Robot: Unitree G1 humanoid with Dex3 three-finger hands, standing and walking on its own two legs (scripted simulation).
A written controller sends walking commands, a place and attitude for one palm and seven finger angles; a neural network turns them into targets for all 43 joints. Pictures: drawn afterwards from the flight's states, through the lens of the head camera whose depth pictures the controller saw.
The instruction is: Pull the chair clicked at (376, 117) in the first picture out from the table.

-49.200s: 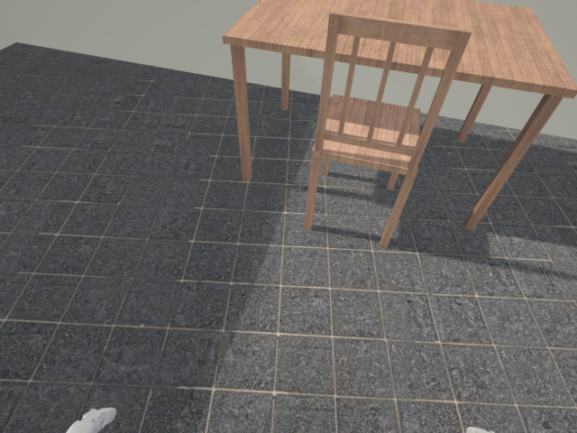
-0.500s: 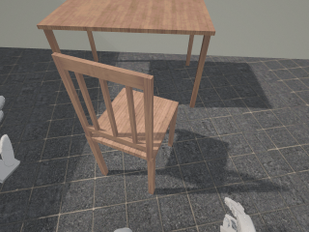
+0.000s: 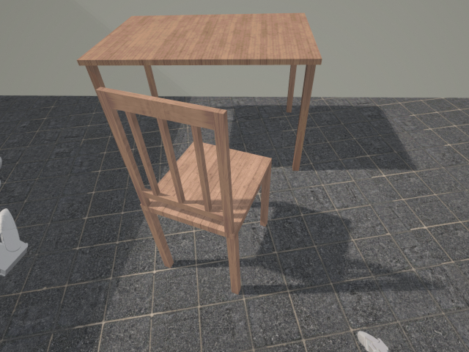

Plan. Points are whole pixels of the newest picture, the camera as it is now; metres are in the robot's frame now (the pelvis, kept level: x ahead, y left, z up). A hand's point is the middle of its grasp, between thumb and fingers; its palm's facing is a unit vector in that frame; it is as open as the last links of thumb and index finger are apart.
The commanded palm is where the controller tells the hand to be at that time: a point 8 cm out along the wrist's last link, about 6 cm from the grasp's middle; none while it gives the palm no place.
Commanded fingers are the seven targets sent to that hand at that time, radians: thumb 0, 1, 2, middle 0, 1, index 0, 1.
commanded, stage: stop stepping back and stand still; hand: left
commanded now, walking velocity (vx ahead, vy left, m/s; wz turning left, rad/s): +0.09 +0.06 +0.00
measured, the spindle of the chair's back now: (172, 164) +0.64 +0.23 -0.06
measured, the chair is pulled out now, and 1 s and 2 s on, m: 0.55 0.55 0.55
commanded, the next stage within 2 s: let the arm hang, fingers relaxed in 0.20 s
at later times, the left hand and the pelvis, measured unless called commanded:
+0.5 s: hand (121, 323) +0.20 +0.23 -0.07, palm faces +0.12 -0.93 -0.34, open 7.4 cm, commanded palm none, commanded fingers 0.00 0.90 0.90 -0.20 -0.30 -0.20 -0.30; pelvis +0.02 +0.01 +0.00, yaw +3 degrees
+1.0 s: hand out of the picture +0.00 +0.21 -0.15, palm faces +0.04 -0.97 -0.26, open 7.3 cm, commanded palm none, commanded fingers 0.00 0.90 0.90 -0.20 -0.30 -0.20 -0.30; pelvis +0.01 +0.02 +0.01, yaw +1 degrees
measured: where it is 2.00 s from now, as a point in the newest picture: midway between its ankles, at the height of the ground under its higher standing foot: outside the picture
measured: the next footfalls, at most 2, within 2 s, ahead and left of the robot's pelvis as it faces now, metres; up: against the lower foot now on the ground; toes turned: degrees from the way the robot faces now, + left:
left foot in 0.18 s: +0.07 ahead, +0.13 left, +0.00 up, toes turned +4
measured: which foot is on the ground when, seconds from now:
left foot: up 0.00-0.16, down 0.18-1.00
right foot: down 0.00-1.00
